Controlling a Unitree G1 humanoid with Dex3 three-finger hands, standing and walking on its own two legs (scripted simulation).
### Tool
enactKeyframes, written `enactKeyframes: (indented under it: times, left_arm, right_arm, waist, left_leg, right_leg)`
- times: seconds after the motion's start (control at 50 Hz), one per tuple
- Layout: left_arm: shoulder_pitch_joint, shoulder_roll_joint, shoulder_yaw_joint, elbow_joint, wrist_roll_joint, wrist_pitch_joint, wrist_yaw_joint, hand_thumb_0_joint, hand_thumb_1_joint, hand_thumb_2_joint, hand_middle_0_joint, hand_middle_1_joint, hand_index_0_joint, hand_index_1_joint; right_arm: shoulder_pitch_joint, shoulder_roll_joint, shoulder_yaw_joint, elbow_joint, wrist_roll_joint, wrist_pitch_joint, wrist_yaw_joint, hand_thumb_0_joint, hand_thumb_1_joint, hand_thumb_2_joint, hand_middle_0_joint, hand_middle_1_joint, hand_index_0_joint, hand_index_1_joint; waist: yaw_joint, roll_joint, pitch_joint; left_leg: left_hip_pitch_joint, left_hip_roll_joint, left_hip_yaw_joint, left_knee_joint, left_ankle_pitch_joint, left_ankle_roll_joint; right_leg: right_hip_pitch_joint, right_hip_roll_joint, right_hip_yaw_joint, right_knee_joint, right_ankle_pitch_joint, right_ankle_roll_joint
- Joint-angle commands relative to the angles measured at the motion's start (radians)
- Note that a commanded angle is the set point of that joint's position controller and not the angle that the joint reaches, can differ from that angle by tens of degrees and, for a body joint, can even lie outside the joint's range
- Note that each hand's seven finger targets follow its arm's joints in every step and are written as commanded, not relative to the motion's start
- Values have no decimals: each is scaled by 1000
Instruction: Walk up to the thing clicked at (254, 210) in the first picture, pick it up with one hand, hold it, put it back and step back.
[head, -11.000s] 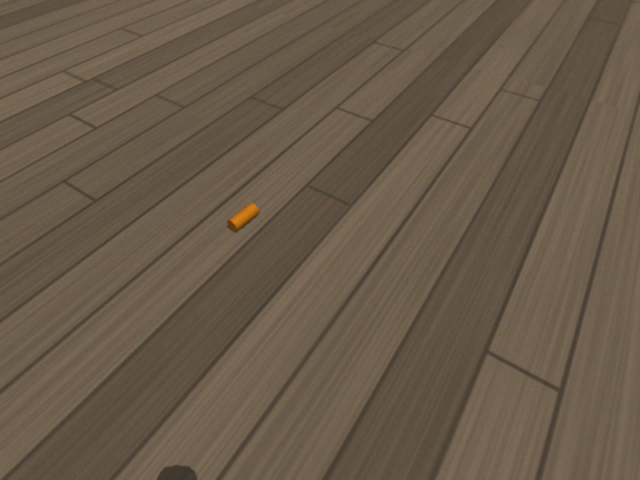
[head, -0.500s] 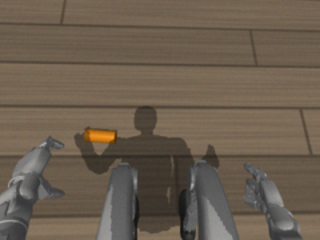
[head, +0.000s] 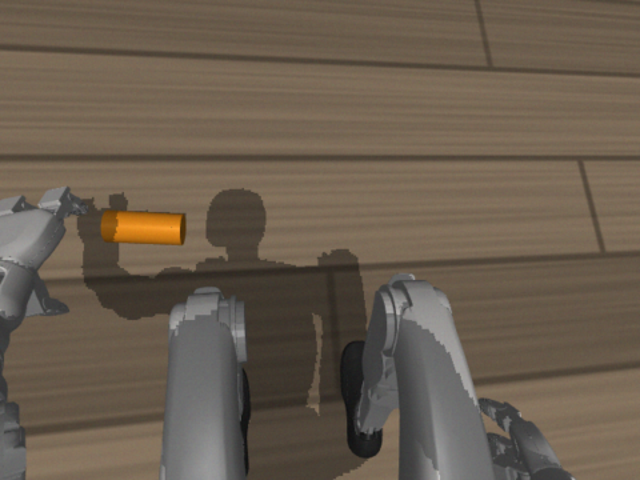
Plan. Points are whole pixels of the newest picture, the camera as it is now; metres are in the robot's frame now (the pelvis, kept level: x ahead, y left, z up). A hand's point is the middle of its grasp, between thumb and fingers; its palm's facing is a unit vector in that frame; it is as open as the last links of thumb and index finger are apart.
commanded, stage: rise first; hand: left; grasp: from above
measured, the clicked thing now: (145, 227) +0.47 +0.28 -0.35
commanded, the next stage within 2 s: approach in 1.20 s
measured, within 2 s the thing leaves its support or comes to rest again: neither
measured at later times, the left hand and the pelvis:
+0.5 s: hand (67, 245) +0.40 +0.34 -0.19, palm faces -0.50 -0.10 -0.86, open 14.1 cm; pelvis +0.01 +0.00 -0.03, yaw +0 degrees
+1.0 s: hand (77, 238) +0.42 +0.34 -0.22, palm faces -0.47 -0.06 -0.88, open 14.1 cm; pelvis +0.02 +0.00 -0.05, yaw -1 degrees
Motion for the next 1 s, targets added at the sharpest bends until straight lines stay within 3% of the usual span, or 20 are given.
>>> enactKeyframes:
  times: [0.0,0.06,0.12,0.16,0.26,0.42,0.46,0.5,0.64,0.66,0.72,0.82,0.98]
  left_arm:
    - [-255,313,60,-76,46,-28,102,0,-529,1003,-54,-998,-61,-991]
    - [-300,311,46,-49,90,-16,142,0,-536,1006,-58,-987,-58,-986]
    - [-338,315,38,-38,111,-2,169,0,-523,990,-55,-993,-64,-983]
    - [-341,286,20,1,127,5,177,0,-534,1004,-66,-974,-63,-977]
    - [-380,322,24,28,158,9,185,0,-529,996,-70,-980,-70,-979]
    - [-387,361,44,87,194,-23,198,0,-521,985,-80,-986,-81,-984]
    - [-388,393,68,84,204,-36,205,0,-527,993,-78,-977,-77,-979]
    - [-388,375,56,91,209,-47,207,0,-518,986,-76,-973,-78,-971]
    - [-395,406,74,123,243,-77,241,0,-514,982,-81,-979,-84,-976]
    - [-427,403,65,113,241,-81,247,0,-500,970,-74,-989,-86,-977]
    - [-439,413,75,106,249,-89,267,0,-509,979,-71,-984,-78,-975]
    - [-405,419,75,148,284,-82,290,0,-525,998,-73,-986,-74,-985]
    - [-411,410,69,170,290,-66,309,0,-509,982,-81,-985,-87,-979]
  right_arm:
    - [102,-232,-75,-48,-8,-1,-2,0,-899,-902,200,300,200,300]
    - [111,-236,-78,-38,-18,20,5,0,-899,-902,200,300,200,300]
    - [117,-247,-88,-29,-26,33,10,0,-900,-902,200,300,200,300]
    - [128,-246,-88,-27,-32,40,15,0,-902,-903,200,300,200,300]
    - [144,-241,-82,-24,-45,53,24,0,-904,-903,200,300,200,300]
    - [134,-222,-63,-21,-65,68,28,0,-907,-904,200,300,200,300]
    - [143,-229,-67,-20,-68,74,27,0,-906,-904,200,300,200,300]
    - [142,-234,-66,-17,-75,79,31,0,-903,-902,200,300,200,300]
    - [133,-233,-63,-9,-84,86,31,0,-904,-903,200,300,200,300]
    - [119,-230,-65,-10,-84,85,30,0,-903,-902,200,300,200,300]
    - [119,-235,-65,1,-89,84,28,0,-901,-901,200,300,200,300]
    - [135,-233,-61,11,-96,86,30,0,-903,-902,200,300,200,300]
    - [130,-234,-62,15,-104,82,32,0,-904,-902,200,300,200,300]
  waist:
    - [19,258,-589]
    - [2,275,-612]
    - [-8,298,-637]
    - [-22,268,-619]
    - [-29,268,-641]
    - [-33,208,-618]
    - [-32,200,-650]
    - [-41,218,-648]
    - [-41,236,-624]
    - [-52,233,-609]
    - [-47,256,-616]
    - [-51,251,-630]
    - [-57,252,-622]
  left_leg:
    - [479,-24,-16,-326,24,-6]
    - [508,-26,-16,-299,77,-11]
    - [543,-24,-25,-284,118,-18]
    - [524,-26,-29,-274,124,-16]
    - [515,-32,-14,-235,166,-9]
    - [382,-53,49,-157,149,17]
    - [398,-51,46,-146,179,16]
    - [425,-46,34,-143,207,12]
    - [405,-42,23,-138,139,12]
    - [377,-42,29,-130,115,14]
    - [387,-41,28,-129,125,13]
    - [404,-43,28,-110,179,12]
    - [405,-41,24,-103,191,12]
  right_leg:
    - [184,39,-47,-149,13,-38]
    - [161,33,-46,-132,43,-38]
    - [126,27,-46,-112,65,-36]
    - [116,25,-49,-109,67,-34]
    - [139,24,-44,-99,86,-32]
    - [215,38,-25,-108,86,-33]
    - [222,40,-25,-98,109,-35]
    - [190,38,-28,-79,120,-35]
    - [148,44,-26,-68,66,-42]
    - [143,47,-27,-71,51,-42]
    - [127,44,-27,-56,58,-38]
    - [137,48,-29,-44,102,-40]
    - [112,47,-39,-26,109,-36]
